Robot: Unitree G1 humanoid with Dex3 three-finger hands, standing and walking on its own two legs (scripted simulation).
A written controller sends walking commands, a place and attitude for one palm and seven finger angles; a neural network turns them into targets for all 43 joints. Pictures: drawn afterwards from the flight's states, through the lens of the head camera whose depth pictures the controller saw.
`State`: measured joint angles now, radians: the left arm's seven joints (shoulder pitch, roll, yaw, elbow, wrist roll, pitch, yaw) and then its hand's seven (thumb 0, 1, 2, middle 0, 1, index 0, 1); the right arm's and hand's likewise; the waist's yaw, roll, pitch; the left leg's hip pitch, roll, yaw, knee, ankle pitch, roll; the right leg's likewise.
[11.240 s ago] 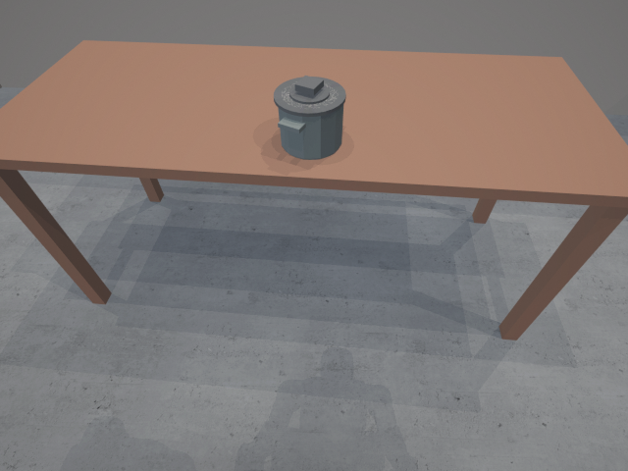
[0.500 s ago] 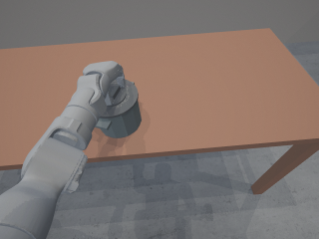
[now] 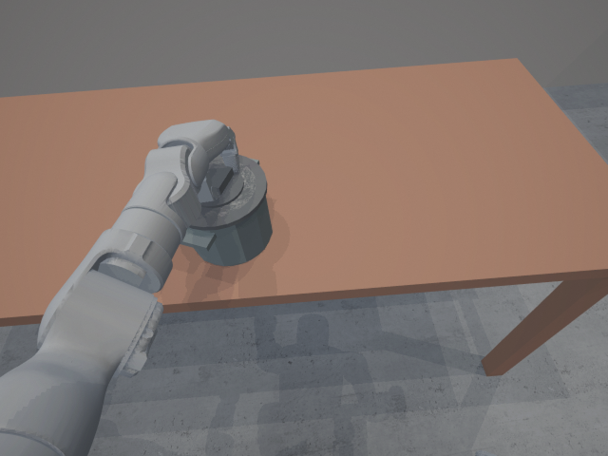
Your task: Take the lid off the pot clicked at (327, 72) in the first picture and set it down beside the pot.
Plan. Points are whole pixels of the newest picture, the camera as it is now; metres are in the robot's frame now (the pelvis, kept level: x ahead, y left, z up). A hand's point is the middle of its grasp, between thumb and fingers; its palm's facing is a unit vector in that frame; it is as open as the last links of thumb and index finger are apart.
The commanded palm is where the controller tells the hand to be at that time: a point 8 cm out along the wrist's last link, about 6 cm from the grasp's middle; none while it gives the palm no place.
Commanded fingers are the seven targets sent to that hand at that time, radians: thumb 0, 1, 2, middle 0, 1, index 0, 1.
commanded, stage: close the fingers and squeeze the knob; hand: left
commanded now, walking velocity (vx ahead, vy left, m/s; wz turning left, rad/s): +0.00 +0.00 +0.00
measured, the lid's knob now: (213, 178) +0.50 +0.12 +0.08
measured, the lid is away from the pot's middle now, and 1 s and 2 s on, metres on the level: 0.00 0.01 0.00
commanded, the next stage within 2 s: lift the lid straight up in 0.56 s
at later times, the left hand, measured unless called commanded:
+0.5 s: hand (207, 181) +0.47 +0.12 +0.11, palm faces -0.34 -0.05 -0.94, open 8.1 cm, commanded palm +0.47 +0.12 +0.17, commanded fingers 0.00 0.60 0.94 -0.81 -1.05 -0.74 -1.01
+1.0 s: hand (209, 173) +0.47 +0.11 +0.12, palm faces -0.32 -0.06 -0.94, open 8.1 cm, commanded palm +0.47 +0.11 +0.20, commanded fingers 0.00 0.66 0.95 -0.83 -1.06 -0.76 -1.03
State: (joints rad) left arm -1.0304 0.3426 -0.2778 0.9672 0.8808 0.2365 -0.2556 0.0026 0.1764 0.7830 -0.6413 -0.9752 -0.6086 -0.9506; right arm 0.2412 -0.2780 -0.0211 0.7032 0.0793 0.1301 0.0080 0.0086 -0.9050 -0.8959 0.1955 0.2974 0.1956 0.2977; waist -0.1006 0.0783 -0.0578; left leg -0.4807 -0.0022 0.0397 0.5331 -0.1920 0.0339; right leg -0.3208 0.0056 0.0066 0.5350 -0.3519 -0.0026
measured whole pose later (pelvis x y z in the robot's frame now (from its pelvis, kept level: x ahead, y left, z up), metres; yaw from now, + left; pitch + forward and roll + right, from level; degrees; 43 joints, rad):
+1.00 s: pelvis +0.00 +0.00 +0.00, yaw +1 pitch +7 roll +0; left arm -1.05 0.33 -0.32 0.94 0.86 0.25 -0.27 0.00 0.25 0.75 -0.65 -0.96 -0.57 -0.92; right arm 0.25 -0.28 -0.02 0.72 0.08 0.08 0.01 0.01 -0.91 -0.90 0.19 0.30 0.20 0.30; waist -0.09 0.09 -0.05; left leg -0.46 -0.01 0.03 0.52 -0.18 0.03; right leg -0.30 0.00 0.00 0.53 -0.35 0.00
